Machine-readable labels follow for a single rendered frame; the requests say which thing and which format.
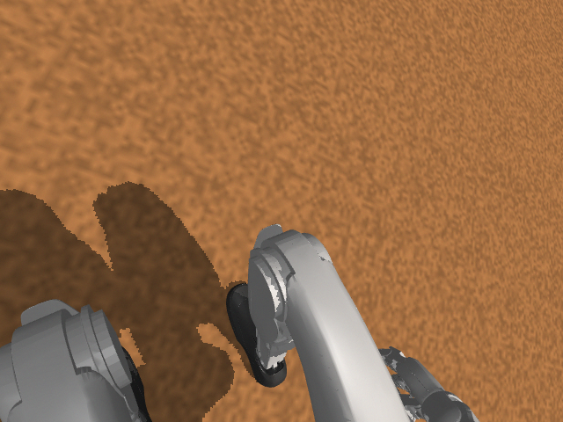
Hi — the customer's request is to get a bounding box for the right robot arm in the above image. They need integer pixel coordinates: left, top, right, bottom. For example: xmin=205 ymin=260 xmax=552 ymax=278
xmin=421 ymin=391 xmax=479 ymax=422

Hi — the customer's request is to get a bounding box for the right robot hand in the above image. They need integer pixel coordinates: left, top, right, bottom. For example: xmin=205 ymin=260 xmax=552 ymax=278
xmin=378 ymin=346 xmax=445 ymax=422

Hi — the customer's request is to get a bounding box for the left robot foot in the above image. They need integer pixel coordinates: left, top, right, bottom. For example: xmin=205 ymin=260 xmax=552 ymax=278
xmin=122 ymin=346 xmax=152 ymax=422

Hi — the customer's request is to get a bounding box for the right robot foot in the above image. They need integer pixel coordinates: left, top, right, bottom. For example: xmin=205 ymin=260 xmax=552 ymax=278
xmin=226 ymin=283 xmax=287 ymax=388

